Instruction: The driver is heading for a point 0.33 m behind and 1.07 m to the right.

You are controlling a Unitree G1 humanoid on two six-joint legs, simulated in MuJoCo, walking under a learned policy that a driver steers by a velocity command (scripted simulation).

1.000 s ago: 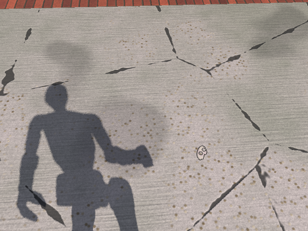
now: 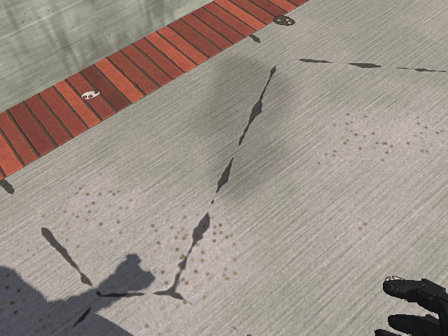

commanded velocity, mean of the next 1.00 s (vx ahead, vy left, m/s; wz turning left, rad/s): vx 0.56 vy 0.00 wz -0.87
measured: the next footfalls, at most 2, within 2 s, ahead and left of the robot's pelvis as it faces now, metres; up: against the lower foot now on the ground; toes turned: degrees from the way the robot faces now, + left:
left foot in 0.06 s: +0.28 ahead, +0.10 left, +0.00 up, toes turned -5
right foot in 0.52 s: +0.16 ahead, -0.13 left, +0.00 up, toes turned -28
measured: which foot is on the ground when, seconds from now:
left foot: up 0.00-0.04, down 0.06-0.50, up 0.52-0.86, down 0.88-1.00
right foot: down 0.00-0.06, up 0.08-0.50, down 0.52-0.90, up 0.92-1.00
